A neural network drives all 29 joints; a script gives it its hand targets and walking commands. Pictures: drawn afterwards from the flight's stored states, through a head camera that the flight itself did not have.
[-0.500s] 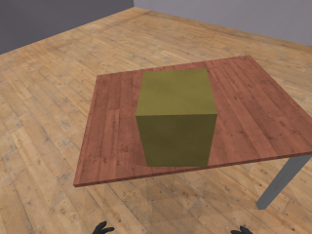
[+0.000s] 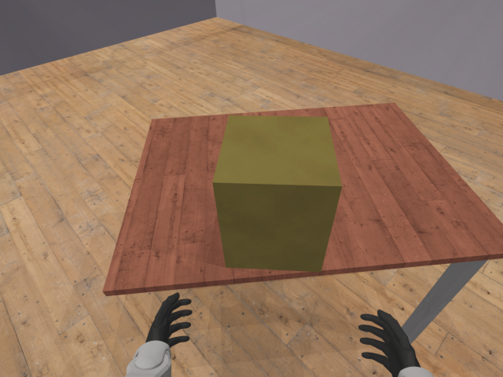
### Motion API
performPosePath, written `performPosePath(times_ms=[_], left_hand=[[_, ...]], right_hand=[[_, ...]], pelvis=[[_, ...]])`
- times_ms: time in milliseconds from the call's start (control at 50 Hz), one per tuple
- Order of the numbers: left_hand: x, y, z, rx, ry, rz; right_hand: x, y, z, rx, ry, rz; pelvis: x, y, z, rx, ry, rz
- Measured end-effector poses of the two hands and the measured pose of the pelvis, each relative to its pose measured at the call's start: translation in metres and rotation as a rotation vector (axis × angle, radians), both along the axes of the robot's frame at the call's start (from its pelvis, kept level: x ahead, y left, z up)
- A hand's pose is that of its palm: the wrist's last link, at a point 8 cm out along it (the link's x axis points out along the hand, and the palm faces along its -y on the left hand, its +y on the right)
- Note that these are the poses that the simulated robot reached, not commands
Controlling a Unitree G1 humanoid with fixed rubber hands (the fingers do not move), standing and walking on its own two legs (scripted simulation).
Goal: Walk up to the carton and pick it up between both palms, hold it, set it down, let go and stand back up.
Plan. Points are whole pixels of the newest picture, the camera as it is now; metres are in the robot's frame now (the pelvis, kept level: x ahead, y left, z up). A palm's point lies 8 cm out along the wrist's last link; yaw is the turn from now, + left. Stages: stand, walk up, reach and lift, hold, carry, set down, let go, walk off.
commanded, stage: reach and lift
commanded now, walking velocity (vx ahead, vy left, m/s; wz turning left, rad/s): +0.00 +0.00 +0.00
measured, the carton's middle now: (275, 194) +0.49 -0.02 +0.02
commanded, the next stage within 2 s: none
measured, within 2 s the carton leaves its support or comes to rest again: neither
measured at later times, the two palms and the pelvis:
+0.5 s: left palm (162, 307) +0.27 +0.19 -0.03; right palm (410, 330) +0.23 -0.22 -0.02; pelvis +0.06 +0.03 +0.01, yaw -1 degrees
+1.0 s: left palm (161, 275) +0.31 +0.19 +0.01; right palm (405, 292) +0.28 -0.22 +0.01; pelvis +0.06 +0.05 +0.01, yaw -2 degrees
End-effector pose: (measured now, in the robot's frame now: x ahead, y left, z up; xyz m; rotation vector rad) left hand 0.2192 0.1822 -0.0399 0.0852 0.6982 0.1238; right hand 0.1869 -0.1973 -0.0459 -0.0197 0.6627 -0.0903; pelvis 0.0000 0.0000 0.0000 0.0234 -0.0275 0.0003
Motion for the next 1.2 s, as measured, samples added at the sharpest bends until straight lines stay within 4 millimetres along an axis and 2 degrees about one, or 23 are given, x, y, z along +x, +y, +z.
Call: performPosePath(times_ms=[140, 380, 460, 560, 700, 860, 1000, 1200], left_hand=[[0.003, 0.009, -0.005, -0.003, -0.018, 0.015], [0.056, 0.0, 0.011, -0.048, -0.259, -0.054], [0.057, 0.002, 0.014, -0.058, -0.282, -0.051], [0.046, 0.008, 0.014, -0.06, -0.293, -0.025], [0.045, 0.011, 0.022, -0.061, -0.342, -0.015], [0.073, 0.008, 0.044, -0.053, -0.398, -0.046], [0.091, 0.005, 0.054, -0.046, -0.369, -0.058], [0.11, -0.004, 0.082, -0.048, -0.402, -0.047]], right_hand=[[0.013, -0.012, -0.002, -0.011, -0.035, -0.013], [0.045, -0.016, 0.013, -0.016, -0.191, 0.004], [0.045, -0.019, 0.018, -0.032, -0.233, -0.015], [0.041, -0.022, 0.024, -0.04, -0.281, -0.037], [0.053, -0.016, 0.036, -0.036, -0.358, -0.03], [0.081, -0.013, 0.046, -0.029, -0.386, -0.013], [0.092, -0.021, 0.053, -0.026, -0.361, -0.029], [0.114, -0.03, 0.088, -0.018, -0.417, -0.006]], pelvis=[[0.014, 0.012, 0.0, -0.003, 0.034, -0.005], [0.044, 0.025, 0.002, -0.014, 0.117, -0.007], [0.056, 0.03, 0.004, -0.021, 0.112, -0.009], [0.065, 0.035, 0.006, -0.027, 0.1, -0.014], [0.065, 0.041, 0.005, -0.028, 0.092, -0.02], [0.062, 0.046, 0.006, -0.029, 0.092, -0.026], [0.065, 0.046, 0.009, -0.033, 0.086, -0.032], [0.062, 0.036, 0.012, -0.028, 0.067, -0.036]])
